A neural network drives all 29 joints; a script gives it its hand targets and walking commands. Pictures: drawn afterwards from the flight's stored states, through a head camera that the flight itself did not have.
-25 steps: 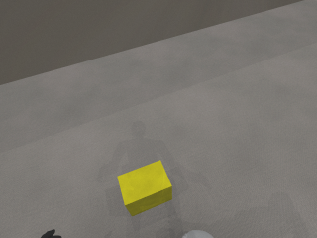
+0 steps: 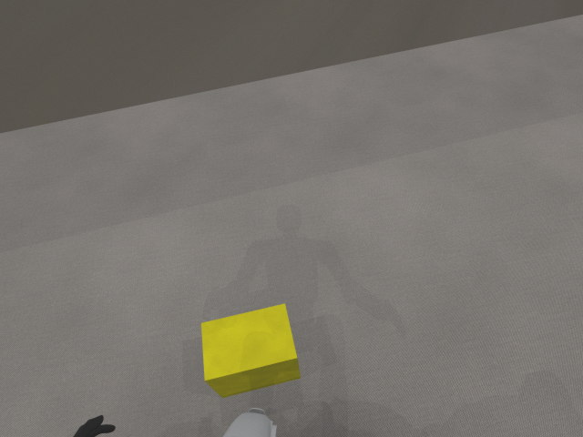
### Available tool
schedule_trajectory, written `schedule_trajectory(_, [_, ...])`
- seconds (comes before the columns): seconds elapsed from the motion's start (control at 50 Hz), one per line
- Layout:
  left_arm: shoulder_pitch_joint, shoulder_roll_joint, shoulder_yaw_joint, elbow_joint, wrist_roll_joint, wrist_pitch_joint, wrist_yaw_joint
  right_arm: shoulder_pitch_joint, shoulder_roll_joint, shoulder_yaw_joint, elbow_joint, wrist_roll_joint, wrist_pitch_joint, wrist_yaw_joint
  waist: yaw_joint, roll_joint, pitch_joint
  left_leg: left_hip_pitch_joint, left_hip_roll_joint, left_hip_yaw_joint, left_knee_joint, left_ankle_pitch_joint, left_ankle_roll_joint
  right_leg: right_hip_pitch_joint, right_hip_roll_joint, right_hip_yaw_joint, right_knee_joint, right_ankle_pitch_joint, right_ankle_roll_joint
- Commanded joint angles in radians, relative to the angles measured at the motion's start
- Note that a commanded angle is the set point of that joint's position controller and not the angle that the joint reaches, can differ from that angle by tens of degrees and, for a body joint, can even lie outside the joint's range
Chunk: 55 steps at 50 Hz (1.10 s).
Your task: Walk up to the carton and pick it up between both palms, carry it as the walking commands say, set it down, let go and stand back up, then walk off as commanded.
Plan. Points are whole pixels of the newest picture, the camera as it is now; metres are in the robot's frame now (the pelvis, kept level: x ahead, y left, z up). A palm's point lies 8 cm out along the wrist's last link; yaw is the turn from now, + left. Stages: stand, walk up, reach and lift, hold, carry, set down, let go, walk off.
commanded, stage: walk up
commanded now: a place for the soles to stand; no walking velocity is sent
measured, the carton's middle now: (253, 351) +0.43 +0.22 -0.64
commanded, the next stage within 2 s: none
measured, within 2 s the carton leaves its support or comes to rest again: neither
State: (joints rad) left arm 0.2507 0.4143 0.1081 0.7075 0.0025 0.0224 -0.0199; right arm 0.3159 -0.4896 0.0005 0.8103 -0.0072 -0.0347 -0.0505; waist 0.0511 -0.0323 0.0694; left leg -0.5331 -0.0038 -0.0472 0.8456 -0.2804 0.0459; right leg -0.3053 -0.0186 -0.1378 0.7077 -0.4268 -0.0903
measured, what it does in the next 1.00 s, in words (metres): steps on the spot: left foot, then left foot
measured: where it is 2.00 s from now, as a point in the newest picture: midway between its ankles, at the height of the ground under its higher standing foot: outside the picture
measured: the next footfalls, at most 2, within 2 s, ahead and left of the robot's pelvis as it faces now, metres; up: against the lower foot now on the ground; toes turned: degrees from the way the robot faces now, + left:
left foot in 0.06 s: +0.08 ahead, +0.18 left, +0.00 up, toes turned -2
left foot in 0.64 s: -0.02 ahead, +0.19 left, +0.00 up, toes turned +4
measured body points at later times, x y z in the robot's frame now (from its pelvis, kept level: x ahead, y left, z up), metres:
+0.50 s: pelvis -0.02 -0.01 +0.00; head +0.02 -0.05 +0.45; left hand +0.07 +0.33 -0.06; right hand +0.07 -0.33 -0.13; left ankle +0.00 +0.16 -0.67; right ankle +0.01 -0.10 -0.72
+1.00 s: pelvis -0.05 +0.01 -0.01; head -0.02 -0.01 +0.44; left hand +0.03 +0.36 -0.07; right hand +0.07 -0.29 -0.12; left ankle -0.03 +0.18 -0.69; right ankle +0.00 -0.10 -0.72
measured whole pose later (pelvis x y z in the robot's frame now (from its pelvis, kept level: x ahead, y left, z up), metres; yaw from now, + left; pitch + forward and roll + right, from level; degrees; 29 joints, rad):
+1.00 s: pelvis -0.05 +0.01 -0.01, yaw +6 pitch -1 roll +2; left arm 0.22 0.41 0.10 0.73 0.00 -0.03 0.01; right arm 0.31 -0.45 0.00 0.75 -0.01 0.00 0.00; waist 0.02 0.03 0.09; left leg -0.48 -0.05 -0.13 0.95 -0.49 0.00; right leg -0.39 -0.08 -0.05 0.75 -0.34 -0.03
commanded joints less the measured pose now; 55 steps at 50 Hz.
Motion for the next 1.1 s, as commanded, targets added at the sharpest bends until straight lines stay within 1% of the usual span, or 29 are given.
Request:
schedule_trajectory(0.0, [-0.011, 0.219, 0.028, -0.030, -0.012, -0.011, 0.030, 0.002, -0.089, -0.058, -0.042, -0.013, 0.009, 0.013, -0.035, -0.049, -0.098, 0.114, -0.040, 0.150, -0.201, 0.040, 0.012, 0.210, -0.234, 0.097, -0.031, 0.841, 0.133])
schedule_trajectory(0.02, [-0.045, 0.215, 0.028, -0.035, -0.015, -0.014, 0.028, 0.070, -0.096, -0.067, -0.029, -0.018, 0.006, 0.009, -0.077, -0.031, -0.119, 0.232, -0.036, 0.113, -0.265, 0.161, 0.044, 0.150, -0.208, 0.077, 0.060, 0.837, 0.137])
schedule_trajectory(0.04, [-0.065, 0.198, 0.025, -0.048, -0.023, -0.014, 0.029, 0.105, -0.150, -0.092, -0.039, -0.027, 0.007, 0.004, -0.110, 0.025, -0.137, 0.339, 0.052, -0.064, -0.254, 0.352, 0.145, 0.030, -0.134, 0.077, 0.246, 0.753, 0.171])
schedule_trajectory(0.06, [-0.071, 0.160, 0.018, -0.073, -0.029, -0.011, 0.030, 0.091, -0.236, -0.120, -0.064, -0.027, 0.016, -0.002, -0.104, 0.196, -0.095, 0.349, 0.236, -0.387, -0.292, 0.496, 0.298, -0.163, 0.016, 0.060, 0.454, 0.323, 0.201])
schedule_trajectory(0.08, [-0.060, 0.147, 0.016, -0.085, -0.024, 0.006, 0.031, 0.048, -0.233, -0.116, -0.093, -0.023, 0.007, -0.011, -0.078, 0.244, -0.065, 0.214, 0.396, -0.588, -0.380, 0.482, 0.402, -0.206, 0.009, 0.214, 0.594, -0.243, 0.203])
schedule_trajectory(0.1, [-0.039, 0.177, 0.021, -0.086, -0.027, 0.010, 0.033, -0.032, -0.250, -0.119, -0.124, -0.016, -0.007, -0.024, -0.046, 0.222, -0.074, 0.149, 0.412, -0.580, -0.357, 0.382, 0.365, -0.166, -0.056, 0.316, 0.590, -0.287, 0.160])
schedule_trajectory(0.14, [-0.002, 0.171, 0.025, -0.035, -0.022, -0.005, 0.023, -0.118, -0.207, -0.097, -0.131, -0.029, -0.003, -0.024, 0.002, 0.187, 0.006, 0.031, 0.246, -0.396, -0.340, 0.238, 0.217, -0.108, -0.059, 0.260, 0.323, -0.222, 0.095])
schedule_trajectory(0.2, [0.116, 0.137, 0.035, 0.015, 0.000, -0.036, 0.023, -0.078, -0.158, -0.083, -0.131, -0.038, 0.015, 0.007, 0.010, 0.246, -0.113, 0.065, 0.136, -0.238, -0.175, 0.343, 0.114, 0.145, -0.001, 0.125, -0.159, 0.064, 0.076])
schedule_trajectory(0.22, [0.131, 0.186, 0.042, 0.005, 0.023, -0.048, 0.030, -0.053, -0.103, -0.072, -0.141, -0.031, 0.023, 0.013, 0.015, 0.096, -0.133, 0.002, 0.037, -0.205, -0.005, 0.196, 0.060, 0.178, -0.112, 0.294, -0.308, 0.061, 0.078])
schedule_trajectory(0.24, [0.052, 0.335, 0.063, -0.017, 0.038, -0.058, 0.037, -0.073, -0.086, -0.079, -0.152, -0.011, 0.027, 0.009, 0.009, -0.135, -0.054, -0.166, -0.131, -0.102, 0.119, -0.215, -0.011, 0.099, -0.399, 0.605, -0.433, 0.062, 0.045])
schedule_trajectory(0.26, [-0.002, 0.346, 0.065, -0.021, 0.029, -0.058, 0.041, -0.065, -0.157, -0.097, -0.130, -0.019, 0.038, 0.002, -0.014, -0.061, -0.038, -0.120, -0.063, -0.167, 0.261, -0.295, -0.026, 0.025, -0.446, 0.639, -0.395, 0.083, 0.016])
schedule_trajectory(0.28, [-0.049, 0.308, 0.056, -0.031, 0.018, -0.063, 0.047, -0.037, -0.158, -0.093, -0.108, -0.019, 0.045, 0.009, -0.045, 0.006, 0.016, -0.132, -0.053, -0.179, 0.295, -0.231, -0.035, 0.021, -0.392, 0.548, -0.361, 0.125, 0.018])
schedule_trajectory(0.32, [-0.055, 0.249, 0.040, -0.026, 0.012, -0.071, 0.051, 0.035, -0.152, -0.100, -0.085, -0.013, 0.044, 0.024, -0.062, -0.024, -0.056, -0.135, -0.028, -0.126, 0.307, -0.125, -0.042, 0.149, -0.301, 0.392, -0.291, 0.300, 0.016])
schedule_trajectory(0.36, [-0.003, 0.225, 0.031, -0.021, 0.012, -0.078, 0.052, 0.043, -0.134, -0.093, -0.080, -0.016, 0.044, 0.035, -0.026, -0.049, -0.127, -0.134, -0.030, -0.100, 0.306, -0.104, -0.055, 0.248, -0.264, 0.298, -0.235, 0.539, 0.027])
schedule_trajectory(0.52, [-0.036, 0.269, 0.040, -0.044, 0.012, -0.061, 0.047, -0.007, -0.121, -0.086, -0.079, -0.017, 0.046, 0.053, -0.020, -0.106, -0.084, -0.037, 0.036, 0.011, 0.087, -0.190, -0.056, 0.138, -0.329, 0.266, -0.227, 0.312, -0.131])
schedule_trajectory(0.58, [-0.120, 0.286, 0.040, -0.048, 0.011, -0.044, 0.030, 0.120, -0.114, -0.092, -0.049, -0.022, 0.036, 0.056, -0.098, -0.144, -0.115, 0.248, -0.002, 0.070, -0.157, -0.125, -0.025, -0.014, -0.294, 0.209, -0.140, 0.229, -0.074])
schedule_trajectory(0.6, [-0.089, 0.250, 0.027, -0.041, 0.009, -0.035, 0.028, 0.132, -0.124, -0.098, -0.039, -0.032, 0.029, 0.051, -0.095, -0.075, -0.096, 0.308, -0.032, 0.023, -0.262, -0.120, -0.007, -0.061, -0.234, 0.180, -0.034, 0.180, -0.037])
schedule_trajectory(0.64, [-0.070, 0.158, 0.006, -0.052, -0.018, -0.019, 0.036, 0.027, -0.224, -0.114, -0.086, -0.059, 0.021, 0.043, -0.042, 0.253, 0.046, 0.231, 0.231, -0.621, -0.480, 0.010, 0.144, -0.296, -0.013, 0.115, 0.253, -0.192, 0.070])
schedule_trajectory(0.66, [-0.114, 0.202, 0.013, -0.044, -0.018, -0.018, 0.045, 0.014, -0.270, -0.119, -0.090, -0.047, 0.015, 0.040, -0.073, 0.212, 0.033, 0.135, 0.271, -0.679, -0.485, 0.059, 0.213, -0.248, 0.007, 0.211, 0.326, -0.272, 0.080])
schedule_trajectory(0.68, [-0.097, 0.208, 0.015, -0.026, -0.024, -0.025, 0.042, -0.028, -0.237, -0.104, -0.100, -0.042, 0.010, 0.034, -0.050, 0.178, 0.029, 0.117, 0.247, -0.632, -0.437, 0.121, 0.249, -0.200, 0.007, 0.209, 0.358, -0.243, 0.086])
schedule_trajectory(0.8, [0.017, 0.150, 0.015, 0.003, -0.004, -0.071, 0.040, -0.040, -0.166, -0.099, -0.127, -0.023, 0.017, 0.033, -0.015, 0.209, -0.147, 0.226, 0.114, -0.367, -0.217, 0.496, 0.140, 0.097, 0.022, 0.138, -0.187, 0.056, 0.048])
schedule_trajectory(0.82, [0.035, 0.193, 0.024, 0.003, 0.018, -0.083, 0.045, -0.064, -0.120, -0.089, -0.147, -0.009, 0.016, 0.035, 0.009, 0.124, -0.195, 0.099, 0.074, -0.319, -0.139, 0.371, 0.077, 0.246, -0.049, 0.231, -0.233, 0.125, 0.017])
schedule_trajectory(0.84, [0.059, 0.293, 0.038, 0.008, 0.033, -0.090, 0.046, -0.088, -0.086, -0.084, -0.160, 0.002, 0.012, 0.036, 0.037, -0.081, -0.179, -0.073, -0.054, -0.158, 0.057, 0.132, 0.003, 0.299, -0.280, 0.452, -0.302, 0.154, -0.071])
schedule_trajectory(0.86, [0.017, 0.339, 0.048, 0.004, 0.027, -0.086, 0.044, -0.034, -0.114, -0.092, -0.148, -0.001, 0.021, 0.027, 0.001, -0.163, -0.144, -0.122, -0.087, -0.039, 0.219, -0.330, -0.018, 0.213, -0.462, 0.571, -0.333, 0.189, -0.185])
schedule_trajectory(0.9, [-0.049, 0.286, 0.047, -0.029, 0.011, -0.079, 0.044, 0.010, -0.154, -0.101, -0.119, -0.010, 0.026, 0.033, -0.026, -0.049, -0.069, -0.079, -0.011, -0.053, 0.305, -0.291, -0.029, 0.121, -0.415, 0.439, -0.259, 0.291, -0.204])
schedule_trajectory(1.0, [-0.118, 0.284, 0.041, -0.049, 0.018, -0.049, 0.022, 0.121, -0.118, -0.101, -0.068, -0.010, 0.006, 0.056, -0.071, -0.158, -0.100, 0.205, -0.028, 0.092, -0.080, -0.097, -0.026, -0.048, -0.261, 0.189, -0.183, 0.125, -0.077])
schedule_trajectory(1.04, [-0.140, 0.233, 0.027, -0.036, 0.017, -0.027, 0.022, 0.186, -0.139, -0.112, -0.043, -0.029, 0.008, 0.049, -0.114, -0.058, -0.060, 0.324, -0.049, -0.047, -0.224, -0.138, 0.007, -0.179, -0.178, 0.146, 0.023, -0.099, -0.007])
schedule_trajectory(1.06, [-0.138, 0.156, 0.008, -0.046, 0.000, -0.015, 0.027, 0.138, -0.204, -0.122, -0.049, -0.053, 0.006, 0.043, -0.091, 0.212, 0.041, 0.230, 0.145, -0.468, -0.425, -0.207, 0.083, -0.295, -0.065, 0.078, 0.234, -0.176, 0.045])
schedule_trajectory(1.08, [-0.150, 0.160, 0.001, -0.060, -0.010, -0.013, 0.034, 0.032, -0.266, -0.125, -0.095, -0.053, -0.003, 0.037, -0.079, 0.233, 0.085, 0.094, 0.225, -0.761, -0.543, -0.288, 0.169, -0.316, -0.004, 0.204, 0.285, -0.230, 0.060])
